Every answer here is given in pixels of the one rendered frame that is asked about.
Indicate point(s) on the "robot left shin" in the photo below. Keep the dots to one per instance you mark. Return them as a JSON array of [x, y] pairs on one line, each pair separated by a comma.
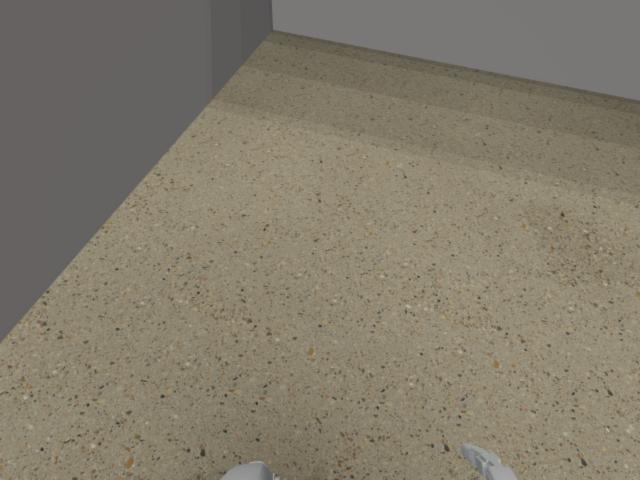
[[260, 462]]

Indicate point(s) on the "robot right hand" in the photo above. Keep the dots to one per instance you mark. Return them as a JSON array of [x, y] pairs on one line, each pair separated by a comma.
[[487, 463]]

